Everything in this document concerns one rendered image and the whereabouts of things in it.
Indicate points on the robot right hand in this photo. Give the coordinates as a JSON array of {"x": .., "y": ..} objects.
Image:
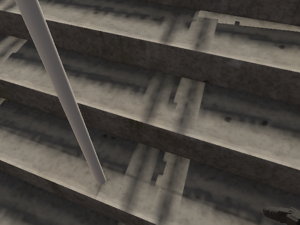
[{"x": 290, "y": 216}]

